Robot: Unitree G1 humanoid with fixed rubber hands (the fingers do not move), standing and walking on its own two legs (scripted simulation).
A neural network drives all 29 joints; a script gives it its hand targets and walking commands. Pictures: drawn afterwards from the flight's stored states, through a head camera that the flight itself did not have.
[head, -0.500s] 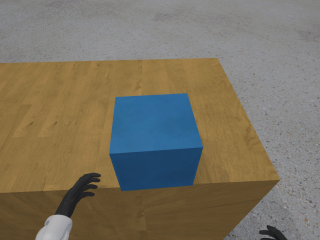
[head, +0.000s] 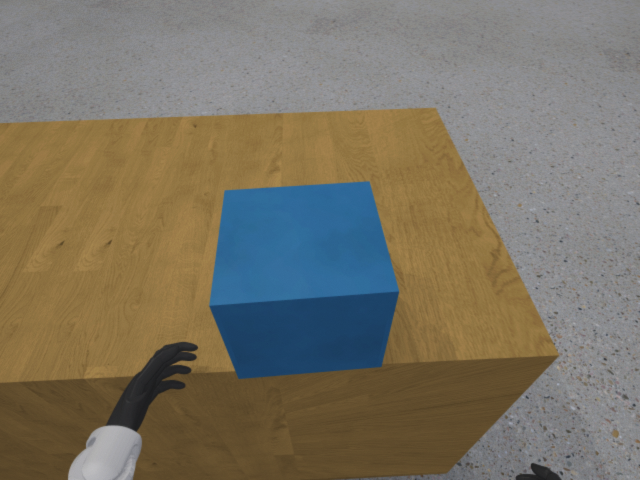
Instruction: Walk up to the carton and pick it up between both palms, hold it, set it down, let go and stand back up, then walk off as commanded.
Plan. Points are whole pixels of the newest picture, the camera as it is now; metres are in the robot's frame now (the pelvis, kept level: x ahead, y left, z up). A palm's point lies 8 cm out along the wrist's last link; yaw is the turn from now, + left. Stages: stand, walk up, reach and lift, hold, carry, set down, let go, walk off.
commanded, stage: stand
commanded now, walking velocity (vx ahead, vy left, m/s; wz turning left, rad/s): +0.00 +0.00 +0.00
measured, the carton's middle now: (304, 280) +0.37 +0.04 +0.04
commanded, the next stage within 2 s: walk off in 0.56 s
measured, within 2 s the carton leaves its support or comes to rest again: neither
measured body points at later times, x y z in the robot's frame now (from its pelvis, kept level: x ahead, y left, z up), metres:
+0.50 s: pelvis +0.01 +0.00 +0.00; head +0.00 +0.00 +0.45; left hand +0.22 +0.23 +0.01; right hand +0.13 -0.29 -0.10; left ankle +0.01 +0.14 -0.73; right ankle +0.04 -0.10 -0.73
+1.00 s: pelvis -0.03 +0.03 -0.02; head -0.03 +0.03 +0.43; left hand +0.22 +0.24 +0.01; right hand +0.11 -0.27 -0.09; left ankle -0.04 +0.12 -0.70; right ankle +0.04 -0.10 -0.73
